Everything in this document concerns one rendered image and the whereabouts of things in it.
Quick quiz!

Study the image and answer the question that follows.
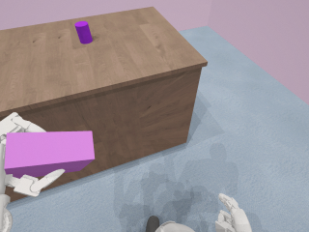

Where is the robot right thigh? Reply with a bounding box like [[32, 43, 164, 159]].
[[157, 222, 195, 232]]

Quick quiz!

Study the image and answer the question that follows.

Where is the robot left hand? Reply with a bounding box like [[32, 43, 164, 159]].
[[0, 112, 66, 197]]

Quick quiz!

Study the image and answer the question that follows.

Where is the table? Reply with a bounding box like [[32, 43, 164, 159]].
[[0, 6, 208, 202]]

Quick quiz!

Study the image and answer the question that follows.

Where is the robot right hand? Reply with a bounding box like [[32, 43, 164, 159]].
[[215, 193, 252, 232]]

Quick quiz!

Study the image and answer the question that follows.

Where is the left robot forearm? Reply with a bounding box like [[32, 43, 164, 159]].
[[0, 194, 13, 232]]

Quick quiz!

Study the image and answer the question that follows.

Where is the sponge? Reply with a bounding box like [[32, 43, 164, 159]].
[[4, 130, 95, 179]]

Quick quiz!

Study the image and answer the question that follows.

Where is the robot right foot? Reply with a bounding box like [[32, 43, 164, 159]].
[[146, 216, 159, 232]]

